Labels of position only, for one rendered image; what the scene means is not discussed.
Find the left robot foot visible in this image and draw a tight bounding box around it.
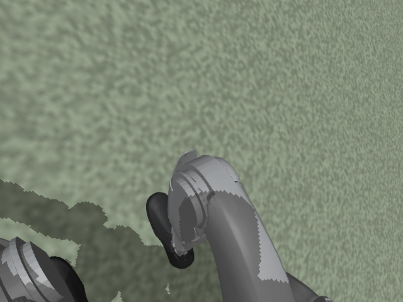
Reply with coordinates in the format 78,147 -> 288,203
50,256 -> 88,302

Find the right robot hand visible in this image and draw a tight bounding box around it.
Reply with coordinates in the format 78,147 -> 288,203
286,272 -> 319,302

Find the right robot foot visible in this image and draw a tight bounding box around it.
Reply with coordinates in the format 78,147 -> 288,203
146,192 -> 194,269

